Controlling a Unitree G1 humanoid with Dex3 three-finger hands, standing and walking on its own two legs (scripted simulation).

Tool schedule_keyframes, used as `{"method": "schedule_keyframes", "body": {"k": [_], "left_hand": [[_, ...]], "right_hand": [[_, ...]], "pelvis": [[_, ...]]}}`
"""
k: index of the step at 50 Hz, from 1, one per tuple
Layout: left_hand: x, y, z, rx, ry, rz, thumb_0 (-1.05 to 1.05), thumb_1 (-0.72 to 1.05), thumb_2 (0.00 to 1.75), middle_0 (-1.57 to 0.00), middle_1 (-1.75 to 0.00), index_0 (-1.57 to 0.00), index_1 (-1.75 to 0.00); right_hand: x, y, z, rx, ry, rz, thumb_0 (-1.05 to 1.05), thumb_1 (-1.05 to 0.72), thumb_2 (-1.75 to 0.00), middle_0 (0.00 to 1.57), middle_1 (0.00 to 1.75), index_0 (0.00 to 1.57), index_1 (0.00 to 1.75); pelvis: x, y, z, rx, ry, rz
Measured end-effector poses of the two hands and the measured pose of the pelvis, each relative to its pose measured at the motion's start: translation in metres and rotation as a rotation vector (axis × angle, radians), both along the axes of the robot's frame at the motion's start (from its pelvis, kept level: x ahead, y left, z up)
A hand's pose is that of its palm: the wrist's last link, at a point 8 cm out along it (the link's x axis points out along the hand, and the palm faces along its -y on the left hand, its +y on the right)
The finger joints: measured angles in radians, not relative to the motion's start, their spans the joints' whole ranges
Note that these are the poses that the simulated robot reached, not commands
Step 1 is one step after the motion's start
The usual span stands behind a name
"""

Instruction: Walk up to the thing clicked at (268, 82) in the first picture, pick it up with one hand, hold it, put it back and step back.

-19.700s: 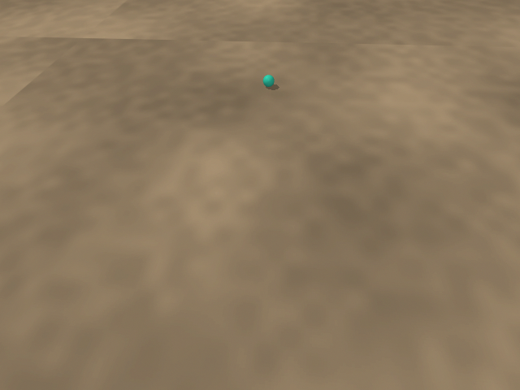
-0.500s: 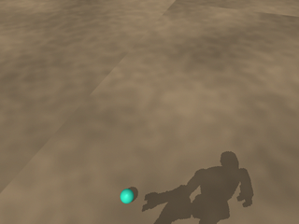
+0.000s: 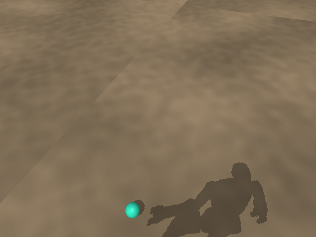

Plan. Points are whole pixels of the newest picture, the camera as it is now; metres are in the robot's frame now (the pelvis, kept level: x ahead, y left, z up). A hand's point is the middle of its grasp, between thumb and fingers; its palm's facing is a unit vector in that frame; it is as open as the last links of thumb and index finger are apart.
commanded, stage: walk up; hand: left
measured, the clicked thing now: (132, 209) +0.42 +0.18 -0.74
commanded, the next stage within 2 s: none
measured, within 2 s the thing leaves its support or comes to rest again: neither
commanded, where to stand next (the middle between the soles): +0.11 -0.03 m, yaw +3 degrees
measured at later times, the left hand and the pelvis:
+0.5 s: hand out of the picture +0.12 +0.22 -0.17, palm faces +0.04 -0.94 -0.34, open 7.4 cm; pelvis +0.08 -0.04 -0.01, yaw +2 degrees
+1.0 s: hand out of the picture +0.16 +0.26 -0.16, palm faces +0.04 -0.90 -0.43, open 7.4 cm; pelvis +0.08 -0.03 -0.02, yaw +4 degrees
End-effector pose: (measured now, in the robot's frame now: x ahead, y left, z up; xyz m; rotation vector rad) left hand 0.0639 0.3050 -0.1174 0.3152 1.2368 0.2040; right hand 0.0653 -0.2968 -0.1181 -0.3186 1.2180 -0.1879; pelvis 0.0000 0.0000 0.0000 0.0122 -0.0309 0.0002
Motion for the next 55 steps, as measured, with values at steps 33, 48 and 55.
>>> {"method": "schedule_keyframes", "body": {"k": [33,48,55], "left_hand": [[0.094,-0.045,-0.011,0.007,-0.078,0.033,0.01,0.91,0.9,-0.2,-0.3,-0.2,-0.3],[0.086,-0.002,-0.004,0.104,-0.042,0.05,0.01,0.9,0.9,-0.2,-0.3,-0.2,-0.3],[0.083,-0.014,-0.006,0.081,-0.045,0.034,0.01,0.91,0.9,-0.2,-0.3,-0.2,-0.3]], "right_hand": [[0.147,-0.025,-0.006,0.017,-0.103,0.094,0.0,-0.9,-0.9,0.21,0.3,0.21,0.3],[0.147,-0.031,-0.01,-0.024,-0.049,0.104,0.0,-0.91,-0.9,0.2,0.3,0.21,0.3],[0.119,-0.029,-0.016,-0.001,-0.004,0.076,0.0,-0.9,-0.9,0.2,0.3,0.21,0.3]], "pelvis": [[0.084,-0.045,-0.014,-0.008,-0.012,0.028],[0.08,-0.028,-0.018,-0.011,-0.001,0.065],[0.076,-0.034,-0.018,-0.011,-0.004,0.053]]}}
